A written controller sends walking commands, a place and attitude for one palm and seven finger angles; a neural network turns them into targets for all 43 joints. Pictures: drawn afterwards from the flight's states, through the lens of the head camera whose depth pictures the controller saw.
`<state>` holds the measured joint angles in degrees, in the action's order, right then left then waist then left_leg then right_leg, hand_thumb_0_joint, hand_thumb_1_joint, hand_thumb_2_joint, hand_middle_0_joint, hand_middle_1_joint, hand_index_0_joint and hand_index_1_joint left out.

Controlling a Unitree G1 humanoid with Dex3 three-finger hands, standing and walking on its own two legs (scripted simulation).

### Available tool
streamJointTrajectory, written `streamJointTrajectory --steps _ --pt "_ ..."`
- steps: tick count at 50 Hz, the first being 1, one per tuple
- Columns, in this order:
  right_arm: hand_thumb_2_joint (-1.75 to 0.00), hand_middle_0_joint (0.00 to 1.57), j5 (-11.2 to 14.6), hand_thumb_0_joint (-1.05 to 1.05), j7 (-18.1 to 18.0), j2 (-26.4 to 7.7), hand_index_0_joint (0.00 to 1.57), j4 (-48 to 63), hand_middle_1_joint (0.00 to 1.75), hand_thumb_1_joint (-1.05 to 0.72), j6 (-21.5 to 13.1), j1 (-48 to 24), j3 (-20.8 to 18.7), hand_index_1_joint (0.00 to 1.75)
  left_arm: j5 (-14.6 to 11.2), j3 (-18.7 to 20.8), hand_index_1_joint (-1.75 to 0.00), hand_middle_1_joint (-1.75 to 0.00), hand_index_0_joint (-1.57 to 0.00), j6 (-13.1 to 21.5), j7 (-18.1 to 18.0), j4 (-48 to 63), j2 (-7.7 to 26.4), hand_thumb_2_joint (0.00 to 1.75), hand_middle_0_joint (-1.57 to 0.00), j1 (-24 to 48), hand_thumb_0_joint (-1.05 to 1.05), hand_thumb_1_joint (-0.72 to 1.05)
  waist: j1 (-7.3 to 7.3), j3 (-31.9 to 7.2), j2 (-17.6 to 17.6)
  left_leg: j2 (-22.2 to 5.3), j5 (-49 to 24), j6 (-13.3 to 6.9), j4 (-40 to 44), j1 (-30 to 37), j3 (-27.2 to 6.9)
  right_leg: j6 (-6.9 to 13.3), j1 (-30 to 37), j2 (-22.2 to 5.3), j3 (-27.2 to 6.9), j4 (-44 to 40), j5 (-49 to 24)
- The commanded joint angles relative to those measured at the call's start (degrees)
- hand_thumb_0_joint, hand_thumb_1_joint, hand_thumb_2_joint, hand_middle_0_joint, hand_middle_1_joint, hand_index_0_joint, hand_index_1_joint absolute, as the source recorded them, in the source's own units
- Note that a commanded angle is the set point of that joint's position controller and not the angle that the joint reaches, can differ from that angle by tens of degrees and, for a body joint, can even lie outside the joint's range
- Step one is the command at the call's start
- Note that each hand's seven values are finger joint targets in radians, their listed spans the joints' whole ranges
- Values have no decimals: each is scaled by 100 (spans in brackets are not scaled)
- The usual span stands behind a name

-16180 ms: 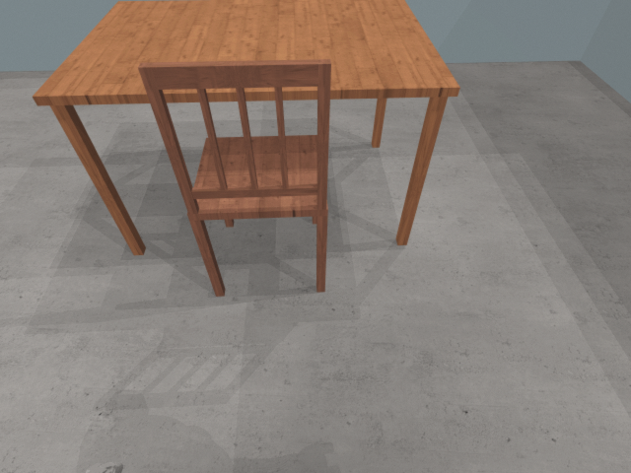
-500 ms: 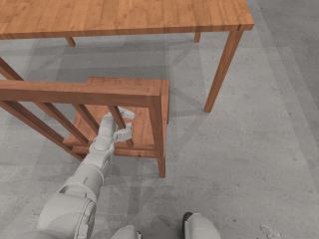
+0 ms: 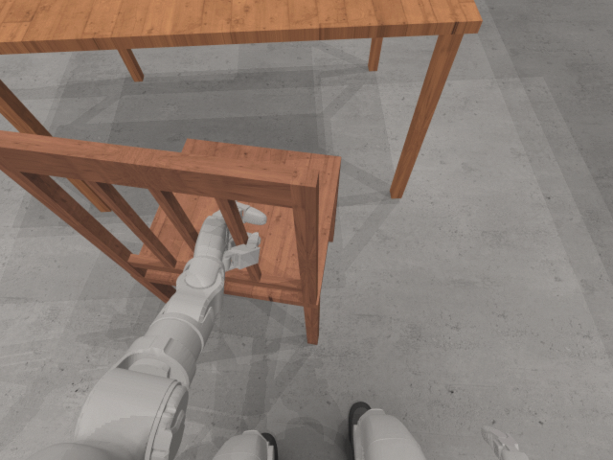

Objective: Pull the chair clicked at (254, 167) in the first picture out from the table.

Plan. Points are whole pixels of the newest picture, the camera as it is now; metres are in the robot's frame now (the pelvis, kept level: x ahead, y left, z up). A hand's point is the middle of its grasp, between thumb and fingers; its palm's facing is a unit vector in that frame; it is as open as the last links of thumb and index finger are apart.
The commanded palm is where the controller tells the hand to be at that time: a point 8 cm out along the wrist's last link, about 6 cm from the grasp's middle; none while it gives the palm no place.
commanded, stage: step backward, pulling the chair out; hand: left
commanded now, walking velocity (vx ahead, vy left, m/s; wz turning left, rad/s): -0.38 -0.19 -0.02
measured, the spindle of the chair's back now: (190, 236) +0.44 +0.18 -0.08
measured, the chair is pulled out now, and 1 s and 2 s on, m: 0.27 0.46 0.58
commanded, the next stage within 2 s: stop walking, hand still on the chair in 1.24 s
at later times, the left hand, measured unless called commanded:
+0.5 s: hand (249, 311) +0.30 +0.07 -0.05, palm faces -0.07 -0.99 -0.15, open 5.2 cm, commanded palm +0.30 +0.13 -0.05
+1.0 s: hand (245, 389) +0.20 +0.08 -0.05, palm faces -0.08 -0.98 -0.16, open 5.2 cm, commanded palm +0.20 +0.13 -0.04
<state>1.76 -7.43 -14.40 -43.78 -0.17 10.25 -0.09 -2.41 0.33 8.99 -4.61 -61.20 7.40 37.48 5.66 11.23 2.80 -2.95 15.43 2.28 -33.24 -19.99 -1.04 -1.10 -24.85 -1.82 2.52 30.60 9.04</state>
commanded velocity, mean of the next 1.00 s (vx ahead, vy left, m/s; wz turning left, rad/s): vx -0.38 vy -0.06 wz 0.00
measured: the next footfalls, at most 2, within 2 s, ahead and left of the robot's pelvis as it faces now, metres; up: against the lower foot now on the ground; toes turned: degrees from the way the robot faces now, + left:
right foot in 0.20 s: +0.01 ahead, -0.12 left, +0.00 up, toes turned -2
left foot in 0.52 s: -0.10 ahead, +0.14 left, +0.00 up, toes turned +1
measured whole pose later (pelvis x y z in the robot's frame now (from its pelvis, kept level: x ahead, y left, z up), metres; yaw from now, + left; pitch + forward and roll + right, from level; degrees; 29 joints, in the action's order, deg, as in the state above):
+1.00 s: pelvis -0.19 +0.00 +0.00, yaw +0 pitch +4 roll +0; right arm 2.3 -7.2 -16.1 -45.2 -2.6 12.1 -0.7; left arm -3.5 1.8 9.9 -4.4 -64.9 7.0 37.5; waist 5.1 8.8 3.3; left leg -3.2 15.5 2.1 -30.4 -16.7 -0.1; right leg 0.7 -26.4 -0.5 2.2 28.4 6.0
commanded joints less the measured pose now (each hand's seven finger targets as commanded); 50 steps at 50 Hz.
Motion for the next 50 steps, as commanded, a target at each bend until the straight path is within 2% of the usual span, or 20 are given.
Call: streamJointTrajectory --steps 1,4,6,9,11,13,15,16,23,26,29,31,33,36,37,38,40,41,47,50 --pt "-90 20 -86 0 -27 -770 20 701 30 -90 -84 403 -327 30 16 -124 -145 -145 -50 500 75 1562 648 90 -50 1888 0 90 -212 -3184 564 -1129 -3463 -607 742 1234 -732 -37 1286 -118 -165 652 -1029" --pt "-90 20 -196 0 162 -584 20 729 30 -90 -79 465 -306 30 114 -24 -145 -145 -50 546 61 1398 624 90 -50 1807 0 90 -261 -2818 1245 -1585 -4523 -1064 713 1569 -1246 125 392 27 -308 1527 1737" --pt "-90 20 -171 0 271 -640 20 634 30 -90 -156 745 -370 30 125 75 -145 -145 -50 608 60 1283 707 90 -50 1706 0 90 -182 -2954 764 -1544 -5539 -1008 211 2524 -1152 119 212 107 -345 783 1231" --pt "-90 20 -169 0 370 -642 20 545 30 -90 -228 756 -373 30 202 26 -145 -145 -50 705 92 1194 720 90 -50 1812 0 90 -146 -2925 1102 -1339 -5261 -762 -84 2540 -973 141 658 63 -455 -347 446" --pt "-90 20 -64 0 336 -679 20 512 30 -90 -236 769 -376 30 207 178 -145 -145 -50 724 102 1128 1006 90 -50 1656 0 90 -194 -3100 358 -905 -4001 -444 -364 1587 -512 131 1675 -76 -466 -801 -1687" --pt "-90 20 66 0 197 -686 20 605 30 -90 -279 632 -462 30 100 354 -145 -145 -50 735 43 1050 1380 90 -50 1638 0 90 -228 -3277 -1145 -58 227 47 -1205 199 130 441 2693 -1271 -1288 -672 -4514" --pt "-90 20 13 0 133 -616 20 620 30 -90 -343 205 -343 30 134 373 -145 -145 -50 619 32 914 1339 90 -50 1508 0 90 -467 -3146 -795 76 1519 14 -2175 -435 -460 778 2460 -1823 -1515 -623 -4185" --pt "-90 20 -57 0 100 -649 20 498 30 -90 -379 240 -293 30 157 406 -145 -145 -50 552 3 878 1353 90 -50 1457 0 90 -427 -3120 -374 51 1441 25 -1957 -467 -574 982 2495 -1833 -1470 -541 -4225" --pt "-90 20 37 0 -87 -754 20 404 30 -90 -201 532 -254 30 -11 202 -145 -145 -50 274 -45 850 1055 90 -50 1315 0 90 -372 -3393 -1011 -25 296 49 318 313 -144 654 2905 -1444 -942 -296 -4421" --pt "-90 20 66 0 -106 -985 20 563 30 -90 -85 656 -413 30 -69 -35 -145 -145 -50 310 28 1204 897 90 -50 1574 0 90 -282 -3340 -245 -841 -3202 -292 886 1677 -231 16 1723 -463 -340 -67 -2661" --pt "-90 20 -108 0 29 -682 20 765 30 -90 -42 509 -327 30 10 -240 -145 -145 -50 414 122 1615 514 90 -50 2048 0 90 -177 -3207 1113 -1220 -4521 -568 712 1926 -580 18 942 -114 -199 746 -458" --pt "-90 20 -173 0 128 -671 20 776 30 -90 -57 557 -358 30 36 22 -145 -145 -50 449 101 1517 726 90 -50 1925 0 90 -288 -2902 1225 -1504 -4555 -842 765 1913 -799 69 511 66 -229 1068 1262" --pt "-90 20 -152 0 251 -679 20 688 30 -90 -99 698 -377 30 71 -64 -145 -145 -50 503 100 1319 544 90 -50 1902 0 90 -254 -2799 992 -1451 -5475 -800 216 2503 -706 137 411 48 -316 406 793" --pt "-90 20 -112 0 296 -723 20 506 30 -90 -197 768 -374 30 185 159 -145 -145 -50 605 91 1010 882 90 -50 1899 0 90 -241 -2762 484 -1036 -4557 -432 -374 1791 -339 155 1345 -88 -357 -593 -1465" --pt "-90 20 -9 0 254 -710 20 446 30 -90 -209 872 -426 30 122 167 -145 -145 -50 627 77 991 959 90 -50 1925 0 90 -210 -3091 -260 -678 -3169 -161 -686 1240 -18 283 1989 -432 -613 -657 -2921" --pt "-90 20 48 0 180 -706 20 450 30 -90 -252 841 -476 30 75 286 -145 -145 -50 671 45 872 1188 90 -50 1892 0 90 -221 -3226 -1139 -190 -326 62 -1213 411 204 592 2538 -1149 -1259 -645 -4122" --pt "-90 20 49 0 124 -693 20 485 30 -90 -390 411 -408 30 96 326 -145 -145 -50 577 24 551 1264 90 -50 1666 0 90 -519 -3044 -1027 42 1788 36 -2234 -299 -413 962 2149 -1917 -1680 -789 -3612" --pt "-90 20 -16 0 101 -722 20 369 30 -90 -427 459 -336 30 116 334 -145 -145 -50 515 7 544 1247 90 -50 1589 0 90 -471 -3028 -590 30 1718 29 -2052 -312 -537 1072 2131 -1893 -1607 -739 -3548" --pt "-90 20 20 0 -51 -715 20 203 30 -90 -412 678 -214 30 -26 258 -145 -145 -50 459 -45 556 1087 90 -50 1488 0 90 -355 -3350 -943 -58 188 1 424 672 39 520 2196 -1253 -832 -471 -2960" --pt "-90 20 65 0 -23 -938 20 395 30 -90 -352 799 -409 30 -51 39 -145 -145 -50 532 48 824 794 90 -50 1631 0 90 -324 -3200 -155 -965 -2588 -424 895 1362 -308 -75 1386 -203 -359 -11 -1317"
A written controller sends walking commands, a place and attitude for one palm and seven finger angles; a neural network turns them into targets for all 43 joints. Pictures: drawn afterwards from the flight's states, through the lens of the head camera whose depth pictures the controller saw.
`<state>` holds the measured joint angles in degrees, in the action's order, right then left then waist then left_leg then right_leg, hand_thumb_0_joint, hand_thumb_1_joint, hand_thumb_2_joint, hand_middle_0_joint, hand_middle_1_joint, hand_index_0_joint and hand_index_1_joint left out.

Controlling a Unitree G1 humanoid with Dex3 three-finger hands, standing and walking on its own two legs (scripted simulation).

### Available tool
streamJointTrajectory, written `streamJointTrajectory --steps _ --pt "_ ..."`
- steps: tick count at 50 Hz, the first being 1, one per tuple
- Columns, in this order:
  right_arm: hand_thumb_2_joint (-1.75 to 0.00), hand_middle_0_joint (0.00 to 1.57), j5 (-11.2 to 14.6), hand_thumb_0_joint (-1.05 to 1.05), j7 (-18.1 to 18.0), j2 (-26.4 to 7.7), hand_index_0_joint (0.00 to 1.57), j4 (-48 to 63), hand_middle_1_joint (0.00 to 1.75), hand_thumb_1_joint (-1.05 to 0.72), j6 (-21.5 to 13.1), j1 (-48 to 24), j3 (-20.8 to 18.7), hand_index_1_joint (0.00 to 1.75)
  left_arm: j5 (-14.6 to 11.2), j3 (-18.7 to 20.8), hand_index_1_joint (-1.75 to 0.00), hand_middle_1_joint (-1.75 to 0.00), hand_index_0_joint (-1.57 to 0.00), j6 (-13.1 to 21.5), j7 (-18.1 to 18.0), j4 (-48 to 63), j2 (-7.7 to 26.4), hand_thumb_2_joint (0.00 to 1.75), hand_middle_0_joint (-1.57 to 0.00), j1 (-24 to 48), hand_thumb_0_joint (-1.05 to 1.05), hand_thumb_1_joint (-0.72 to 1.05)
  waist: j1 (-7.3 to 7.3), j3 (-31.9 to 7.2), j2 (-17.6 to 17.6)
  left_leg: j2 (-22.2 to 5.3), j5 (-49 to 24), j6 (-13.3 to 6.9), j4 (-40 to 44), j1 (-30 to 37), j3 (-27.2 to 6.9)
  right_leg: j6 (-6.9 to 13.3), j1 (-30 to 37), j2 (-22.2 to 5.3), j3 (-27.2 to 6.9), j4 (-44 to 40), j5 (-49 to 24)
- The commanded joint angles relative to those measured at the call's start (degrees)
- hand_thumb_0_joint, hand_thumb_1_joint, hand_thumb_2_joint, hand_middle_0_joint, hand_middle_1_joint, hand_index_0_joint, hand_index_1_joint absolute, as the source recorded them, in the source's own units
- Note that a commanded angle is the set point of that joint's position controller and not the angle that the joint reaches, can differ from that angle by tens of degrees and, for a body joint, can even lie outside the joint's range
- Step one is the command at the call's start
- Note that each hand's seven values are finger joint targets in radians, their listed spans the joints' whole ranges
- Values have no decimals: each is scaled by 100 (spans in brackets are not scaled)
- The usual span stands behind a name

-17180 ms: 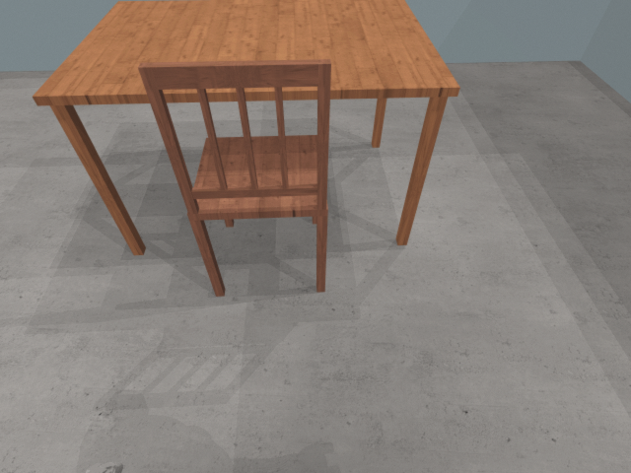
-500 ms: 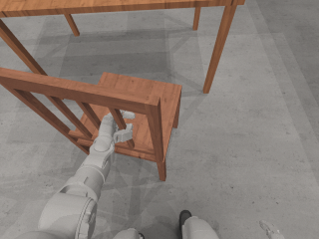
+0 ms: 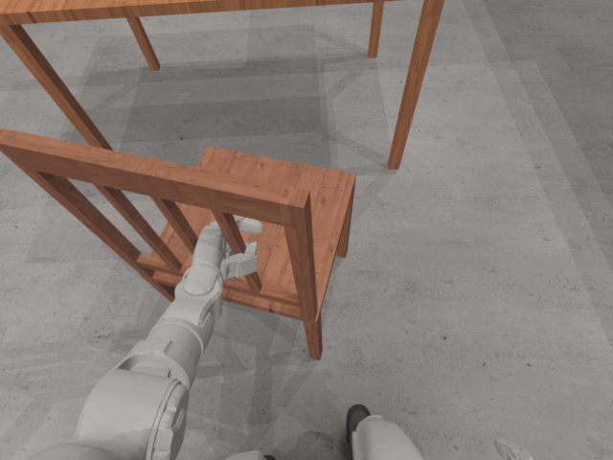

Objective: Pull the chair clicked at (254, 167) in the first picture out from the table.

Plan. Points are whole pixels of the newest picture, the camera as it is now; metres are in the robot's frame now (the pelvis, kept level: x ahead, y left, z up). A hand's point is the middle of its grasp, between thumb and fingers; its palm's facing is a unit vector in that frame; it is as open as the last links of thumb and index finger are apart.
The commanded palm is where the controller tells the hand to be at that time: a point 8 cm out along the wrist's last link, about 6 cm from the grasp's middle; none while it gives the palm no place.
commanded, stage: step backward, pulling the chair out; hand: left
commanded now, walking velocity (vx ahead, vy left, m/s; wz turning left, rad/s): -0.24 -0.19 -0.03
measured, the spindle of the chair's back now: (192, 243) +0.44 +0.19 -0.08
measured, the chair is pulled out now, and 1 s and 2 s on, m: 0.46 0.58 0.58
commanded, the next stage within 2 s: stop walking, hand still on the chair in 0.24 s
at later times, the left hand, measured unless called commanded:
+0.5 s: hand (245, 316) +0.30 +0.09 -0.05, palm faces -0.09 -0.99 -0.14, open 5.2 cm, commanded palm +0.29 +0.14 -0.04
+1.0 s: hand (246, 335) +0.27 +0.08 -0.05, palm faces -0.09 -0.98 -0.15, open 5.2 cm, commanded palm +0.26 +0.13 -0.04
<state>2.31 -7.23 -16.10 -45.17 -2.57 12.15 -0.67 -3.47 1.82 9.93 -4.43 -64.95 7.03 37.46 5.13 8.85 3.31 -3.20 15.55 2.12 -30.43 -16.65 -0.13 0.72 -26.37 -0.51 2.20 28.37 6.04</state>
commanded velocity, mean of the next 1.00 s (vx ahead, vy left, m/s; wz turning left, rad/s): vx -0.05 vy -0.03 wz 0.00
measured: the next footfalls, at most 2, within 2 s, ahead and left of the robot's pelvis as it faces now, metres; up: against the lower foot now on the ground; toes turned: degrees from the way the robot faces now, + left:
right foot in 0.54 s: +0.05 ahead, -0.11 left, +0.00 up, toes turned -3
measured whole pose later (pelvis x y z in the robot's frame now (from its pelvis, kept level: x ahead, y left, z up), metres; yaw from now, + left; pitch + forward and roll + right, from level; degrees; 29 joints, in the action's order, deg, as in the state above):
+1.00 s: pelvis -0.04 -0.01 +0.01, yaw -1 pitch -1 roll +0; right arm 1.7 -6.6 -13.7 -38.4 0.5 11.1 -0.4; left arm -2.9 -4.2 6.0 -4.5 -49.9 5.2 16.6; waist 2.2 3.9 2.0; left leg -2.7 18.5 2.2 -26.5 -7.2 2.3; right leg 1.4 -16.8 0.1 2.1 28.3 10.9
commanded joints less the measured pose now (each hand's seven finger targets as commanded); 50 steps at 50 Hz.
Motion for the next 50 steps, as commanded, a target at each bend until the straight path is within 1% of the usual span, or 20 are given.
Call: streamJointTrajectory --steps 1,2,3,5,7,8,9,10,12,15,18,20,21,22,26,28,30,33,41,50 --pt "-90 20 -13 0 -16 -706 20 647 30 -90 -98 535 -317 30 41 -121 -145 -145 -50 449 62 1425 831 90 -50 1773 0 90 -260 -2876 230 -1130 -2769 -558 618 1042 -518 -273 1352 -171 -250 504 -498" --pt "-90 20 -118 0 0 -544 20 768 30 -90 -70 369 -233 30 56 -271 -145 -145 -50 469 102 1637 640 90 -50 2069 0 90 -231 -2782 1057 -1348 -2922 -706 734 826 -867 -220 1274 -170 -182 989 367" --pt "-90 20 -169 0 32 -499 20 793 30 -90 -61 314 -214 30 88 -171 -145 -145 -50 446 99 1598 726 90 -50 2037 0 90 -281 -2564 1341 -1509 -3102 -838 784 753 -944 -186 1081 -128 -202 1276 1335" --pt "-90 20 -158 0 129 -566 20 771 30 -90 -40 540 -286 30 92 -89 -145 -145 -50 417 94 1382 682 90 -50 1831 0 90 -322 -2431 935 -1476 -4048 -838 194 1307 -858 -88 948 -81 -284 729 1173" --pt "-90 20 -88 0 176 -618 20 699 30 -90 -63 689 -291 30 125 -128 -145 -145 -50 389 126 1278 720 90 -50 1818 0 90 -246 -2613 327 -1109 -3909 -529 -318 1298 -514 -120 1591 -88 -276 -170 -455" --pt "-90 20 -35 0 151 -610 20 741 30 -90 -63 648 -316 30 136 -56 -145 -145 -50 385 117 1285 849 90 -50 1862 0 90 -237 -2698 83 -805 -2713 -295 -398 737 -119 -92 2053 -318 -388 -263 -1383" --pt "-90 20 19 0 114 -558 20 764 30 -90 -88 607 -317 30 136 -26 -145 -145 -50 377 105 1193 1001 90 -50 1865 0 90 -251 -2576 -241 -493 -865 -112 -542 115 106 73 2073 -811 -757 -358 -1174" --pt "-90 20 106 0 87 -535 20 731 30 -90 -105 678 -343 30 74 86 -145 -145 -50 357 67 1026 1203 90 -50 1683 0 90 -306 -2656 -1207 -71 952 15 -1122 -69 230 323 1834 -1419 -1474 -900 -540" --pt "-90 20 85 0 82 -648 20 614 30 -90 -182 654 -330 30 74 130 -145 -145 -50 262 35 645 1219 90 -50 1346 0 90 -502 -2587 -1167 83 1829 -30 -2068 -361 -246 754 1708 -1923 -1874 -1149 -199" --pt "-90 20 14 0 53 -500 20 510 30 -90 -235 620 -140 30 87 116 -145 -145 -50 271 25 664 1056 90 -50 1553 0 90 -363 -2748 -1103 106 1376 -57 -1411 -17 -166 639 1713 -1624 -1173 -775 -763" --pt "-90 20 -66 0 -9 -491 20 740 30 -90 -229 710 -130 30 30 82 -145 -145 -50 363 31 1667 1063 90 -50 1445 0 90 -280 -2887 -837 3 240 -173 595 919 115 246 1609 -1228 -830 -499 22" --pt "-90 20 -83 0 -31 -684 20 1028 30 -90 -142 518 -163 30 -11 -89 -145 -145 -50 349 88 2038 746 90 -50 1404 0 90 -414 -2589 385 -900 -812 -662 1064 840 -763 -211 1389 -273 -219 356 615" --pt "-90 20 -44 0 -3 -546 20 1049 30 -90 -122 250 -89 30 -38 -236 -145 -145 -50 286 106 1998 612 90 -50 1327 0 90 -454 -2476 1166 -1258 -1060 -910 1271 557 -1102 -185 1282 -102 -122 1029 1218" --pt "-90 20 -95 0 22 -425 20 1145 30 -90 -111 181 -40 30 20 -271 -145 -145 -50 194 117 2123 537 90 -50 1336 0 90 -482 -2189 1208 -1447 -1247 -1057 1273 195 -1315 -155 1326 -78 -125 1514 1609" --pt "-90 20 -89 0 134 -640 20 1071 30 -90 -87 458 -187 30 116 -195 -145 -145 -50 3 152 2202 686 90 -50 857 0 90 -397 -2176 -78 -880 -2026 -608 234 997 -565 -125 1732 -100 -114 -275 334" --pt "-90 20 -85 0 156 -518 20 1125 30 -90 -140 373 -165 30 194 -411 -145 -145 -50 29 151 2290 472 90 -50 690 0 90 -329 -2230 26 -488 -888 -350 325 470 -234 23 2205 -413 -437 -416 22" --pt "-90 20 -37 0 125 -423 20 1077 30 -90 -88 412 -190 30 135 -242 -145 -145 -50 40 78 2195 684 90 -50 406 0 90 -361 -2304 -882 -140 289 -229 122 444 38 230 2059 -888 -1178 -761 684" --pt "-90 20 -82 0 94 -357 20 966 30 -90 -82 381 -142 30 136 -277 -145 -145 -50 68 30 2144 653 90 -50 79 0 90 -348 -2173 -731 -64 220 -272 374 686 29 227 1839 -962 -1156 -917 663" --pt "-90 20 -74 0 39 -357 20 1106 30 -90 26 83 -159 30 155 -444 -145 -145 -50 80 -22 2541 516 90 -50 -478 0 90 -355 -2309 -351 -383 -1695 -241 520 921 -32 175 2349 -755 -690 -167 -1842" --pt "-90 20 -102 0 54 -323 20 1289 30 -90 197 -71 -122 30 164 -562 -145 -145 -50 -11 -62 2692 335 90 -50 -709 0 90 -404 -2155 -315 -390 -1483 -245 631 872 -69 174 2191 -679 -638 -206 -1320"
